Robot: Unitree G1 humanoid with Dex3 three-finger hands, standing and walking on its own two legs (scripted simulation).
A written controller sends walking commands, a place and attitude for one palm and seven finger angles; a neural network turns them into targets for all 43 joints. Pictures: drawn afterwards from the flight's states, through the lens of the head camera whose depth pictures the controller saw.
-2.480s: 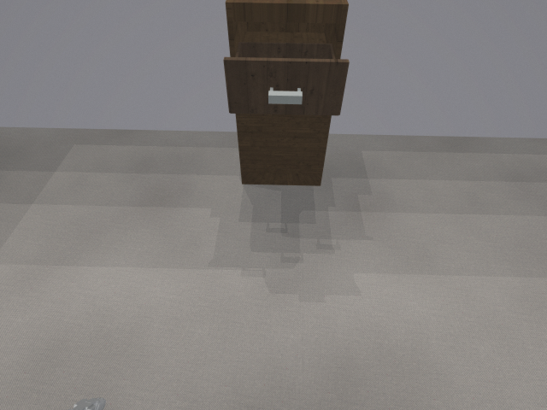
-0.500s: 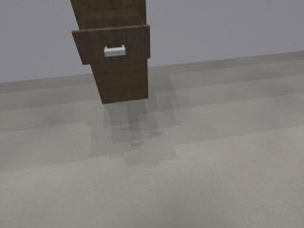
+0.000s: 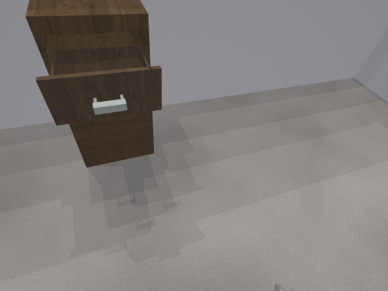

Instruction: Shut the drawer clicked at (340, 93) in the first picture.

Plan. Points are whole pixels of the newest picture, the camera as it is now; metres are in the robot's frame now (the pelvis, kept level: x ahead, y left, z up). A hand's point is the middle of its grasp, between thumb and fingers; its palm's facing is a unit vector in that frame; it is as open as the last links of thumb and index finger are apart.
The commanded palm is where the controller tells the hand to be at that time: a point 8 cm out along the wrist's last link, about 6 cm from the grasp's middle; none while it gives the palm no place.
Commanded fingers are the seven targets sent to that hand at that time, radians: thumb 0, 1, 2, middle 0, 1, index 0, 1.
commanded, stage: walk to a spot facing it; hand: left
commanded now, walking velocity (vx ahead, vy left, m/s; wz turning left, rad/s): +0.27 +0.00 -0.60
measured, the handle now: (109, 102) +0.66 +0.34 -0.04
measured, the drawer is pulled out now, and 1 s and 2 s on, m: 0.30 0.30 0.30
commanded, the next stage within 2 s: turn to face it in 0.36 s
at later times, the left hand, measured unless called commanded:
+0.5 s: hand (161, 220) +0.33 +0.11 -0.16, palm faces -0.29 -0.93 -0.21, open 7.3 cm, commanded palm none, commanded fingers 0.00 0.90 0.90 -0.20 -0.30 -0.20 -0.30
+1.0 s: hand (126, 241) +0.26 +0.19 -0.17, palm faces +0.00 -0.98 -0.21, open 7.3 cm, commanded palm none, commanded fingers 0.00 0.90 0.90 -0.20 -0.30 -0.20 -0.30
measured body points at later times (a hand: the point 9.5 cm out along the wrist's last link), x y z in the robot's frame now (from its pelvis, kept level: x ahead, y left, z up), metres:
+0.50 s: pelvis +0.14 -0.03 -0.02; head +0.18 -0.05 +0.43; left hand +0.34 +0.16 -0.15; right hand +0.02 -0.23 -0.17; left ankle +0.08 +0.11 -0.66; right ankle +0.19 -0.13 -0.73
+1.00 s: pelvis +0.19 -0.01 +0.01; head +0.22 +0.02 +0.46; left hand +0.26 +0.24 -0.15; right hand +0.21 -0.25 -0.12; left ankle +0.22 +0.07 -0.73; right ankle +0.15 -0.16 -0.65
